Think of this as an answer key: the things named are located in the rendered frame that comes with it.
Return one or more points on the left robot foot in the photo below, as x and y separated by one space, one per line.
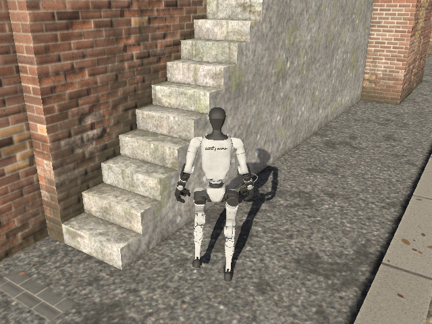
196 263

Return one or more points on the robot left forearm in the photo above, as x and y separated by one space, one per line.
183 179

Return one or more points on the robot right forearm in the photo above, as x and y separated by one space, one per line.
248 179

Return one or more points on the robot left upper arm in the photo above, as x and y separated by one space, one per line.
191 154

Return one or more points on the robot right upper arm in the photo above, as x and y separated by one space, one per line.
238 144

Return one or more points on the robot head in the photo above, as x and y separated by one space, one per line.
217 118

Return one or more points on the robot right hand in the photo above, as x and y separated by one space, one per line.
244 190

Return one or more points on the robot left hand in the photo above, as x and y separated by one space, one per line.
183 192

